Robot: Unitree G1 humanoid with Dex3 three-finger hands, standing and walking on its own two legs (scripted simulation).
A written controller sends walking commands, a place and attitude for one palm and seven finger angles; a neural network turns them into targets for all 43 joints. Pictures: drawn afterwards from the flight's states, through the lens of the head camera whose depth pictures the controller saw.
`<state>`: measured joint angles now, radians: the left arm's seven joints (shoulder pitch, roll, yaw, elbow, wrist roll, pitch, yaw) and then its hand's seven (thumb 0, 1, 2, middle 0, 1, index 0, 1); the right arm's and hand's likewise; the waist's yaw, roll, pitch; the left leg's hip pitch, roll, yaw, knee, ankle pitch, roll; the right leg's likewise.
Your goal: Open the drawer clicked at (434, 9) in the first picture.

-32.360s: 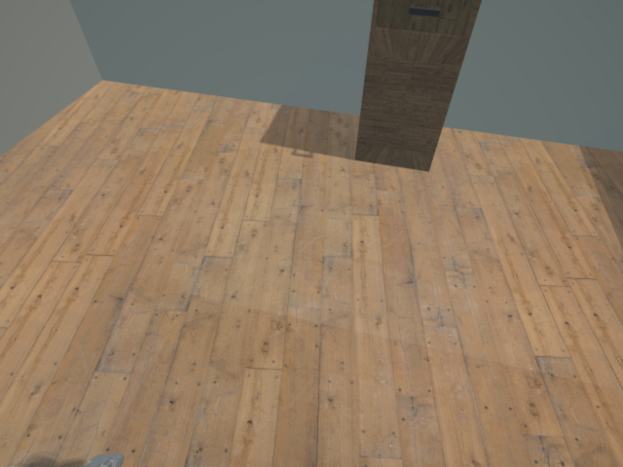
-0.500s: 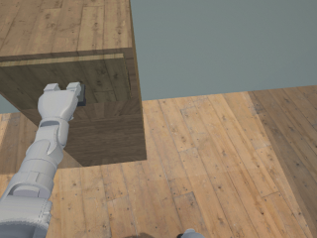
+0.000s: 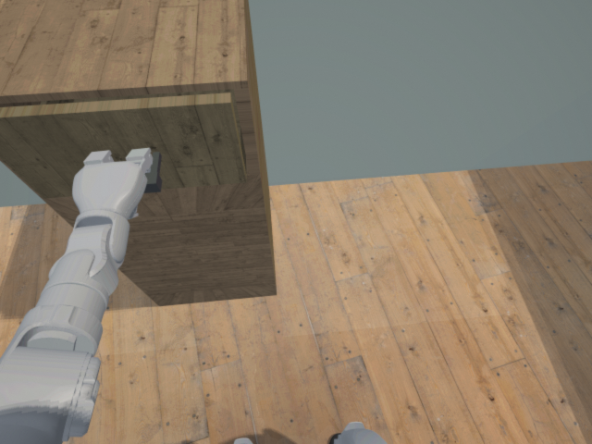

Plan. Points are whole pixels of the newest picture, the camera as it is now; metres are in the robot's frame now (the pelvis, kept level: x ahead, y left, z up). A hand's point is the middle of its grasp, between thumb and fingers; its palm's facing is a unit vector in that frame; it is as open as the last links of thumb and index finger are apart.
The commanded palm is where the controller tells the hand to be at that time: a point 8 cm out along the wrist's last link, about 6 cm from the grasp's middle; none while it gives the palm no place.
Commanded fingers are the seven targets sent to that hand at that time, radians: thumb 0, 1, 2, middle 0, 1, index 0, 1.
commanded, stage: pull the drawer open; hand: left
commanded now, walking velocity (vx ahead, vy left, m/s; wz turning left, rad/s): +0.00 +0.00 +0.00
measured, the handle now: (122, 173) +0.50 +0.25 +0.03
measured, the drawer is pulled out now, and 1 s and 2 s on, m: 0.02 0.13 0.24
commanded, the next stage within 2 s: none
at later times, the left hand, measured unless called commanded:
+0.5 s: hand (121, 246) +0.38 +0.24 +0.01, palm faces -0.03 -0.01 -1.00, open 5.5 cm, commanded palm +0.36 +0.24 +0.06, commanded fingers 0.00 0.90 0.90 -0.40 -1.35 -0.40 -1.35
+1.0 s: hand (116, 287) +0.32 +0.23 +0.01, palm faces -0.01 -0.05 -1.00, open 5.8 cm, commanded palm +0.30 +0.23 +0.06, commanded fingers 0.00 0.90 0.90 -0.40 -1.35 -0.40 -1.35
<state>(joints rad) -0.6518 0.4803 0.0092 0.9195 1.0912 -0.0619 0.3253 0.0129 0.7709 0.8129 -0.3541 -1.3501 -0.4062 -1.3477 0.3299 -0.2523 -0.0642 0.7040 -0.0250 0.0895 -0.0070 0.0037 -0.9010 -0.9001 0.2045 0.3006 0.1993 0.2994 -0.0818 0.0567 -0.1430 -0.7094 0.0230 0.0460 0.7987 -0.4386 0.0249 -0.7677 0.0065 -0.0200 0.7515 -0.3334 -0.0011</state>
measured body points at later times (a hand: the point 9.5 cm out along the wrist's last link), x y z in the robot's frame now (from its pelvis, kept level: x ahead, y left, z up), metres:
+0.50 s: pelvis +0.01 +0.00 +0.01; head +0.08 -0.01 +0.45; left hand +0.38 +0.24 +0.06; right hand +0.15 -0.26 -0.11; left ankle -0.05 +0.10 -0.70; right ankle +0.00 -0.12 -0.70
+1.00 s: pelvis +0.01 +0.00 +0.01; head +0.07 -0.02 +0.46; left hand +0.32 +0.23 +0.06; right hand +0.10 -0.28 -0.11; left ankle -0.05 +0.10 -0.70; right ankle +0.00 -0.12 -0.70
